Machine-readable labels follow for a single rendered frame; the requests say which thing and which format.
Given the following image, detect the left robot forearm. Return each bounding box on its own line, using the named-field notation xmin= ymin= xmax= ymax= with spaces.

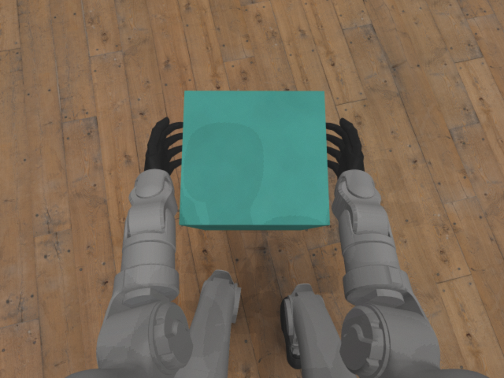
xmin=96 ymin=169 xmax=180 ymax=364

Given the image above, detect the right robot forearm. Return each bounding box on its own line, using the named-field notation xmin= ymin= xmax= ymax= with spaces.
xmin=332 ymin=169 xmax=440 ymax=352

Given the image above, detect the robot right upper arm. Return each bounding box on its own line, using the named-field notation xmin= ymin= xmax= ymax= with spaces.
xmin=339 ymin=303 xmax=489 ymax=378

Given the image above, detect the left robot hand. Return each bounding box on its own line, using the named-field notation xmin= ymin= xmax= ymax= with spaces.
xmin=144 ymin=117 xmax=183 ymax=175

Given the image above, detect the right robot hand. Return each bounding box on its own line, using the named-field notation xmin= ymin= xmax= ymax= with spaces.
xmin=326 ymin=118 xmax=365 ymax=179

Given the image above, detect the robot left upper arm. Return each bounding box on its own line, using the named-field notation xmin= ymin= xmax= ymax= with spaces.
xmin=65 ymin=301 xmax=193 ymax=378

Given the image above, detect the right robot shin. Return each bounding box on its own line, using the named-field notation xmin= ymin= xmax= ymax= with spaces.
xmin=289 ymin=283 xmax=325 ymax=354

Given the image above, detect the robot right foot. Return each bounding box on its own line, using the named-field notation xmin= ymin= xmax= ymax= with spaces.
xmin=280 ymin=297 xmax=302 ymax=369

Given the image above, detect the carton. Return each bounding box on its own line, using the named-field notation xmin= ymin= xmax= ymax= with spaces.
xmin=179 ymin=91 xmax=330 ymax=230

